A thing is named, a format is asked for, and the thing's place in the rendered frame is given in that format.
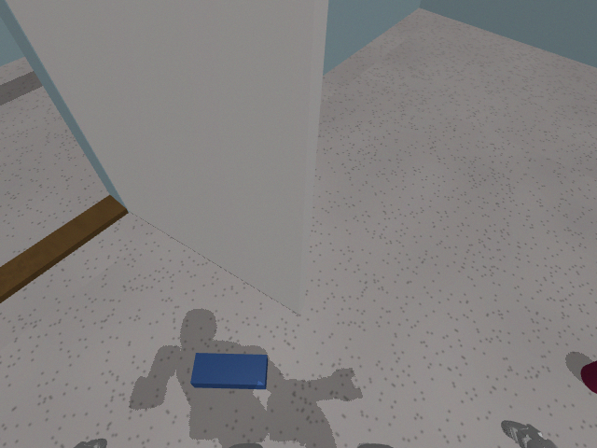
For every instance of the right robot hand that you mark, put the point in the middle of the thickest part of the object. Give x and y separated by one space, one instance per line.
526 436

